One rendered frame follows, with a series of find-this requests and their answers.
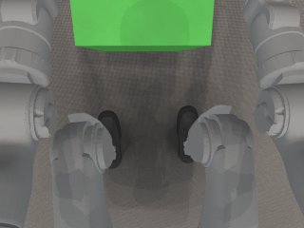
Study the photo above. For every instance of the left robot upper arm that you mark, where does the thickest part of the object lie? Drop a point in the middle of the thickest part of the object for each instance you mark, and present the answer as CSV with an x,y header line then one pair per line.
x,y
27,115

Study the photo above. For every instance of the carton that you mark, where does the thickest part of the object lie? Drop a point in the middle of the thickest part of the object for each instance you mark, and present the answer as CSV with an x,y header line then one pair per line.
x,y
142,25

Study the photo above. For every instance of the left robot forearm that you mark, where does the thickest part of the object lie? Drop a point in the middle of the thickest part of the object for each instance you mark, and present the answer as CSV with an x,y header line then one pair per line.
x,y
26,31

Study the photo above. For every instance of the right robot forearm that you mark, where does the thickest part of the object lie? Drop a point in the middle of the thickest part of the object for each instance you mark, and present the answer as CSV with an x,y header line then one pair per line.
x,y
278,41

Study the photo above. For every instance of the robot foot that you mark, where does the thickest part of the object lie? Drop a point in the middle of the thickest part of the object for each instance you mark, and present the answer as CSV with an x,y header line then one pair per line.
x,y
111,121
186,117

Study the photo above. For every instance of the right robot foot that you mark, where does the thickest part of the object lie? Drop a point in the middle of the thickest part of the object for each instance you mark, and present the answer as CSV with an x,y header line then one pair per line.
x,y
186,117

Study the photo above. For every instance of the left robot foot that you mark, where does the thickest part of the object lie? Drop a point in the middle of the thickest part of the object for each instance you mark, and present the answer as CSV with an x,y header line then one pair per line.
x,y
111,121

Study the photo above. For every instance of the right robot upper arm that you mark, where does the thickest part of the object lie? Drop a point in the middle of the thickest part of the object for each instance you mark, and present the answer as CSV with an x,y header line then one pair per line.
x,y
279,114

